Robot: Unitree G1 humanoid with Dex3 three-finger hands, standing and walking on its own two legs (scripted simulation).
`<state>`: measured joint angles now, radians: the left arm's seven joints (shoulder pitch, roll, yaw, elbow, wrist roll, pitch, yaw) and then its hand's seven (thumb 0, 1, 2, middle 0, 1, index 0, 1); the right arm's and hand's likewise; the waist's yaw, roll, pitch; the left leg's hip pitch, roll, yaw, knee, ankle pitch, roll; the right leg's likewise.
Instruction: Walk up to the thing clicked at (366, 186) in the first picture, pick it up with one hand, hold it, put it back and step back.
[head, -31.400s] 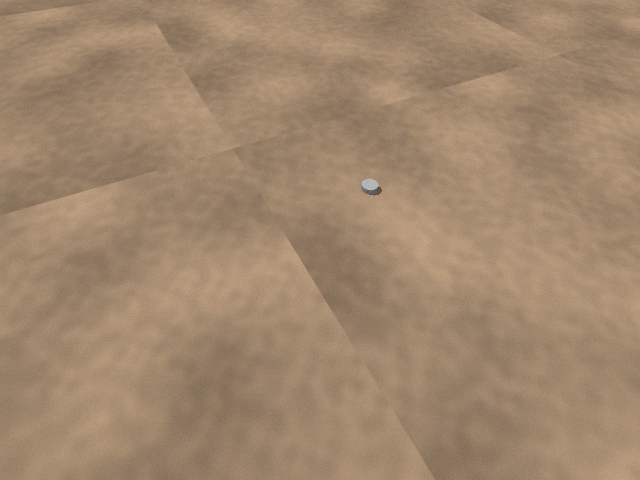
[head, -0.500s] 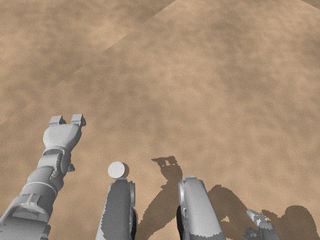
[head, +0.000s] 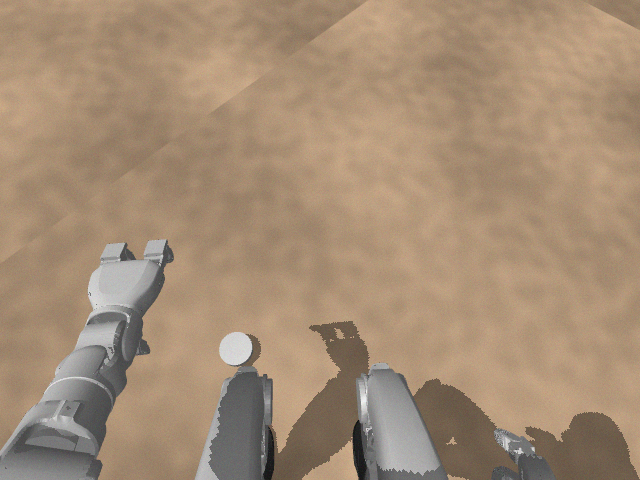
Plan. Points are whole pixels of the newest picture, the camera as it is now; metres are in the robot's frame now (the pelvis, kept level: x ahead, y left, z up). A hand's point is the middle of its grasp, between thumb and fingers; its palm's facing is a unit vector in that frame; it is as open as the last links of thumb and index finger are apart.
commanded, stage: go down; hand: left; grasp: from above
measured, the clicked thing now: (236, 349) +0.36 +0.18 -0.56
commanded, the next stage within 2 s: withdraw in 0.76 s
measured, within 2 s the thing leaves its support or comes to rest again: neither
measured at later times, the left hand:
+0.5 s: hand (138, 304) +0.35 +0.25 -0.10, palm faces -0.42 -0.03 -0.91, open 14.4 cm
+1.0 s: hand (150, 305) +0.35 +0.23 -0.11, palm faces -0.41 -0.03 -0.91, open 14.3 cm
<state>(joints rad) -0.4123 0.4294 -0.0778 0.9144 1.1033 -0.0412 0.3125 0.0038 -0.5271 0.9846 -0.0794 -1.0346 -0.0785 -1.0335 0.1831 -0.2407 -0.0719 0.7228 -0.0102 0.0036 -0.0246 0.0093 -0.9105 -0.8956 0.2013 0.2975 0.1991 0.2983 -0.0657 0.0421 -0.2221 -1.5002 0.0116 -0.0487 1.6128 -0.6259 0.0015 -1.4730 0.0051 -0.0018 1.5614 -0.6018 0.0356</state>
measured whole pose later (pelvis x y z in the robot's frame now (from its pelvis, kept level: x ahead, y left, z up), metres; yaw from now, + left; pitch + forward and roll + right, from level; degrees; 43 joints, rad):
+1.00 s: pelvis +0.01 +0.00 +0.02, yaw +0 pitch +28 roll -3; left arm -0.40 0.38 -0.11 0.91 1.11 0.00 0.35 0.00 -0.58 1.07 -0.09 -0.99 -0.06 -1.02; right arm 0.20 -0.24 -0.06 0.72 -0.02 0.02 -0.04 0.01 -0.91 -0.90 0.20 0.30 0.20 0.30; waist -0.08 0.04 -0.22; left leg -1.42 0.01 -0.04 1.54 -0.61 0.00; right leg -1.40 0.01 0.00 1.49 -0.59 0.03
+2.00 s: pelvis -0.03 -0.01 -0.25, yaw -5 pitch +33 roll -7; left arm -0.95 0.58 -0.02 1.74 1.24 -0.19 0.71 0.00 -0.53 0.99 -0.08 -1.07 -0.09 -1.06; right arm 0.11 -0.26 0.07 0.84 -0.31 -0.24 0.28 0.01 -0.91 -0.89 0.20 0.30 0.20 0.30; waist -0.28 -0.03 0.00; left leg -2.31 -0.02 -0.16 2.44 -0.71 -0.05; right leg -2.26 0.03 -0.07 2.35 -0.68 0.04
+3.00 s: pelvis -0.04 -0.01 -0.26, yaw -9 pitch +27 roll -12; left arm -0.92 0.65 -0.04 1.78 1.23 -0.19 0.83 0.00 -0.54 0.96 -0.07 -1.06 -0.07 -1.06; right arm 0.05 -0.31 0.14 0.86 -0.29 -0.41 0.44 0.01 -0.92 -0.90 0.20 0.30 0.19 0.30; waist -0.29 -0.08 0.08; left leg -2.29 -0.03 -0.25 2.49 -0.69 -0.05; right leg -2.21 0.05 -0.14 2.34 -0.63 0.05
